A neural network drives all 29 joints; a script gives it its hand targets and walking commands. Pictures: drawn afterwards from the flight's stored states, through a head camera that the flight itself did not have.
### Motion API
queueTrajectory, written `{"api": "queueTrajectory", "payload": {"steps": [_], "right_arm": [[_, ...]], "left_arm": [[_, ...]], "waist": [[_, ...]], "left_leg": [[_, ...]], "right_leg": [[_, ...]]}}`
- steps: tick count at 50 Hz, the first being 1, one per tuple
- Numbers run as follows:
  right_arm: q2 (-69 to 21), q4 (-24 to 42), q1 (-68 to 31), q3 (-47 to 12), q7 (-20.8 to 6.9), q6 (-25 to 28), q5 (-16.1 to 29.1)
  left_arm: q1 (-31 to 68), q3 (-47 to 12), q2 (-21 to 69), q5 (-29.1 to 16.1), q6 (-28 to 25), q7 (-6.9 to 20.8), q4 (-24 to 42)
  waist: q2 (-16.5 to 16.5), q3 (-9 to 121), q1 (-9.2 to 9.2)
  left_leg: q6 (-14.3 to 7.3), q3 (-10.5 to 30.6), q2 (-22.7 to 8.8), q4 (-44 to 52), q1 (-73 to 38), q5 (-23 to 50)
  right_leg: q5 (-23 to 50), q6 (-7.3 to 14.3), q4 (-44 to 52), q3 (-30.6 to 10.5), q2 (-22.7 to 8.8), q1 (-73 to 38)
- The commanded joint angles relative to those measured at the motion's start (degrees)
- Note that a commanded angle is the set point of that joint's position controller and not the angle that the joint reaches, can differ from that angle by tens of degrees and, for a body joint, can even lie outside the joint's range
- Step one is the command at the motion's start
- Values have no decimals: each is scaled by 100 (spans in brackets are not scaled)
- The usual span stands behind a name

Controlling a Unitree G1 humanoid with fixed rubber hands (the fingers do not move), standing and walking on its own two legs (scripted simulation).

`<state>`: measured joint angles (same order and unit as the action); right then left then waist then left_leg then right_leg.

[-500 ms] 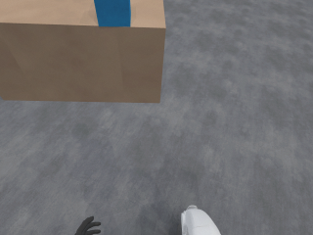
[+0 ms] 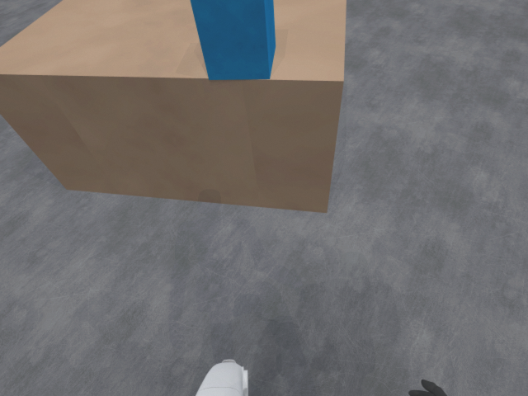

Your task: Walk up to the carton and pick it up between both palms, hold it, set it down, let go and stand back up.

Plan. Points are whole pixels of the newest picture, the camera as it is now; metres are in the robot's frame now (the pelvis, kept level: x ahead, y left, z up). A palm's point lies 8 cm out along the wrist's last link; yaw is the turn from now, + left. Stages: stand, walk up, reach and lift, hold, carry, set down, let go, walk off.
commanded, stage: walk up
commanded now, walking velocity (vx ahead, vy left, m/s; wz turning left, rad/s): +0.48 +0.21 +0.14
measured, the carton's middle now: (238, 24) +1.11 +0.15 +0.03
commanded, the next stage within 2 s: none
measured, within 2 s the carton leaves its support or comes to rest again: neither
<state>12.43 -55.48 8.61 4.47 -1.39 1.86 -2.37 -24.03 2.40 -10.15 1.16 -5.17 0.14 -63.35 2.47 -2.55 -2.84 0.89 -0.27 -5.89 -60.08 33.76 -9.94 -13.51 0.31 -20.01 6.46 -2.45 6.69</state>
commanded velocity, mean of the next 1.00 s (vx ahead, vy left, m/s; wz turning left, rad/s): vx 0.45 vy -0.01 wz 0.04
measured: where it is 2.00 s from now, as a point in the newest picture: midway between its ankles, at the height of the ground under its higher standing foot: (262, 277)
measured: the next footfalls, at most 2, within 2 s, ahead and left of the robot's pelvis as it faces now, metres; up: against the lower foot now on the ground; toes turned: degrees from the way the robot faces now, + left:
left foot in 0.22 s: +0.26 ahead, +0.19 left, +0.00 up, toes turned +9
right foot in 0.78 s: +0.58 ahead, -0.07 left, +0.00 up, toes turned -8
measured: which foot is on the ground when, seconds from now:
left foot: up 0.00-0.20, down 0.22-0.80, up 0.82-1.00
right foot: down 0.00-0.22, up 0.24-0.76, down 0.78-1.00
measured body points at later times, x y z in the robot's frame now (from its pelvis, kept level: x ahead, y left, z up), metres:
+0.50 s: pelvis +0.26 +0.09 +0.00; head +0.28 +0.12 +0.45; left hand +0.34 +0.34 -0.16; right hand +0.20 -0.15 -0.13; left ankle +0.22 +0.18 -0.75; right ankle +0.31 -0.06 -0.66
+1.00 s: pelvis +0.51 +0.03 +0.00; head +0.56 +0.01 +0.44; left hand +0.53 +0.28 -0.14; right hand +0.54 -0.21 -0.17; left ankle +0.47 +0.18 -0.65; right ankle +0.54 -0.07 -0.75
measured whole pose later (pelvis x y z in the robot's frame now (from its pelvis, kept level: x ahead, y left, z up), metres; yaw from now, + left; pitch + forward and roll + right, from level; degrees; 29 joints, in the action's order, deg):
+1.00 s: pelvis +0.51 +0.03 +0.00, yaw +2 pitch +0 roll +2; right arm 11.9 -59.9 13.8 4.7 0.6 1.5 -1.7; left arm -13.8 2.9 -10.8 1.4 -4.8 -0.7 -60.2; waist 1.4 -5.5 -0.7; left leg 0.6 -2.1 -3.2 -67.4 28.4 -20.3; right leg -10.0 1.4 -23.9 8.2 -4.3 13.7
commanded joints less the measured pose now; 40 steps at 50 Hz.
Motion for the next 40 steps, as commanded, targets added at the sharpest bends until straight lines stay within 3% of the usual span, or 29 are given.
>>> {"api": "queueTrajectory", "payload": {"steps": [1,2,4,5,6,8,9,10,11,12,13,14,15,16,17,18,19,21,24,26,27,30,32,34,35,36,38,39,40], "right_arm": [[-36,200,126,-122,-234,-133,33],[-85,269,-148,-189,-261,-93,161],[-47,424,-795,-170,-290,-27,137],[-12,397,-664,-146,-267,-6,138],[68,389,-742,-124,-226,22,143],[187,364,-611,-23,-120,120,37],[236,149,-93,32,-68,171,10],[356,-129,736,83,-17,231,55],[630,-390,1670,187,69,318,-32],[1335,-505,2304,396,116,355,-100],[1572,-636,2474,432,120,271,73],[1023,-571,2151,246,109,274,141],[737,-510,1701,144,103,305,71],[679,-354,1539,67,111,361,-28],[434,-341,1370,-25,98,387,19],[358,-344,1316,-65,100,398,73],[234,-361,1223,-86,103,418,105],[379,-387,1507,-72,153,432,96],[325,-446,1847,-112,161,481,94],[398,-454,2143,-121,196,485,100],[351,-469,2250,-138,218,477,110],[427,-512,2283,-97,233,457,100],[431,-584,2259,-59,263,474,97],[529,-788,2598,-29,280,443,50],[511,-823,2532,18,276,420,19],[563,-839,2411,-16,271,404,81],[526,-1059,2616,-7,266,310,164],[223,-1019,2716,-56,247,291,165],[-139,-776,2665,-149,219,307,171]], "left_arm": [[-258,138,-737,-9,-78,-85,336],[-92,62,-619,-37,-89,-25,398],[-276,56,-450,-4,-85,29,275],[-278,107,-633,42,-87,12,300],[-312,137,-755,23,-96,1,314],[-588,213,-938,61,-85,-33,201],[-362,234,-1082,103,-53,-55,221],[-271,244,-1109,66,-8,-57,216],[-267,224,-1066,66,-14,-59,262],[-712,111,-478,-158,-17,-39,338],[-715,111,-359,-205,35,-59,300],[-128,221,-759,-90,53,-50,392],[226,287,-522,-107,82,-18,282],[358,232,-384,-64,90,-11,361],[351,228,-309,-24,130,18,379],[266,182,-135,-19,208,75,383],[-2,170,-39,10,309,95,311],[371,203,-102,39,457,169,410],[1159,182,-351,53,517,242,667],[1579,171,-454,58,486,289,770],[1903,171,-497,63,467,311,926],[2456,109,-355,25,431,362,965],[2597,75,-303,0,368,349,1039],[2918,108,-340,29,309,333,1076],[2968,124,-342,41,325,345,1062],[2554,133,-391,63,252,319,1051],[1280,269,-757,153,100,198,704],[177,381,-1081,202,34,144,417],[-612,532,-1556,242,-25,74,302]], "waist": [[-1521,-415,127],[-1755,-385,128],[-1576,-529,1],[-1789,-646,19],[-1656,-736,5],[-926,-520,19],[-770,-335,304],[-476,252,610],[-187,950,939],[1751,1932,987],[2145,2220,956],[1144,1188,946],[308,523,814],[-415,50,702],[-268,-131,489],[266,-67,344],[363,37,161],[536,-39,248],[846,-346,391],[244,-404,440],[291,-475,604],[663,-804,690],[558,-794,668],[361,-741,885],[618,-722,785],[999,-503,485],[978,403,-32],[367,1115,-401],[-1039,1792,-676]], "left_leg": [[22,-165,-198,800,262,705],[-46,-325,-81,1478,-216,895],[-51,-532,105,2073,-1005,1075],[-69,-575,63,2216,-1015,852],[-102,-483,-25,2445,-928,731],[-114,-562,75,2974,-1045,-25],[-180,-700,232,3288,-1280,-420],[-234,-954,436,3605,-2198,-182],[-324,-614,90,3645,-3564,-49],[-822,2037,-1598,3855,-5445,-92],[-1001,3235,-2095,4598,-5575,-476],[-824,2888,-1884,4712,-4781,93],[-642,1997,-1857,4547,-3991,989],[-572,1504,-1815,4288,-3427,2249],[-454,1101,-1473,4337,-2953,2629],[-375,1014,-1312,4427,-2670,2334],[-250,543,-1165,4558,-2527,1964],[-419,685,-1081,4800,-2610,1347],[-596,332,-1154,5053,-2742,1163],[-583,242,-1198,5029,-3056,1513],[-636,317,-1235,5116,-2968,1466],[-683,-71,-1150,5310,-2939,1488],[-591,-139,-1189,5297,-3112,1406],[-610,-225,-1255,5135,-3438,1894],[-676,-207,-1259,4981,-3621,2361],[-577,-639,-1049,4553,-3722,2682],[-466,-1052,-567,2779,-3201,3303],[-358,-1000,-341,1439,-2418,1770],[-211,-759,17,-200,-1177,-1392]], "right_leg": [[2754,331,810,-474,-1438,-69],[1763,205,1026,-2,-1055,264],[255,254,1445,53,-800,823],[332,392,1429,45,-1010,566],[574,450,1428,-187,-1262,511],[1728,588,913,-477,-1544,-231],[2558,632,240,-425,-1602,-680],[3031,543,-717,-59,-1357,-652],[2336,343,-2155,166,-1013,-110],[-532,-5,-4184,328,-165,2017],[-1911,96,-5053,-386,72,2602],[-1454,101,-5393,-703,-169,2908],[-868,116,-5335,-740,-320,2827],[-462,81,-5232,-674,-473,2816],[-304,39,-5014,-663,-500,2650],[-235,5,-4914,-685,-496,2412],[-51,-52,-4686,-707,-546,2178],[133,-133,-4358,-478,-418,2413],[796,-219,-3973,-446,-530,3168],[1057,-240,-3596,-399,-497,3501],[1147,-283,-3355,-309,-551,3411],[1398,-259,-2460,-35,-419,3206],[1337,-164,-1815,-43,-394,2964],[934,-86,-1520,234,-166,2687],[877,-13,-1437,91,-184,2595],[453,91,-1241,163,-50,2109],[736,202,-742,291,130,-75],[641,238,-955,-176,-359,-1395],[1362,611,-791,-2291,-2063,-2415]]}}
